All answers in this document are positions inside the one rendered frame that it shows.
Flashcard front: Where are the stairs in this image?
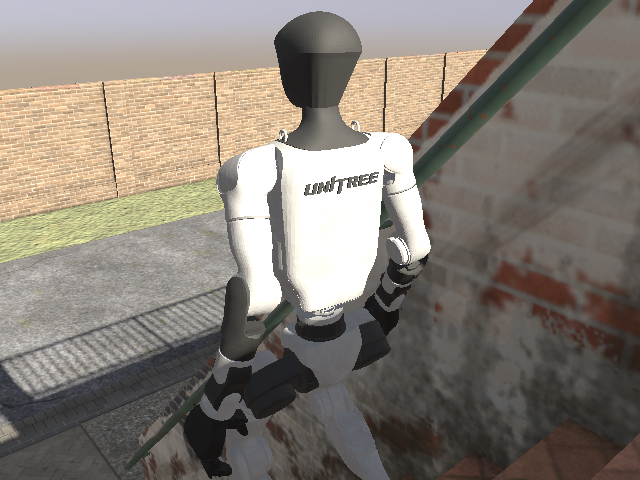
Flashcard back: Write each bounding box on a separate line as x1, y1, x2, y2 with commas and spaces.
400, 419, 640, 480

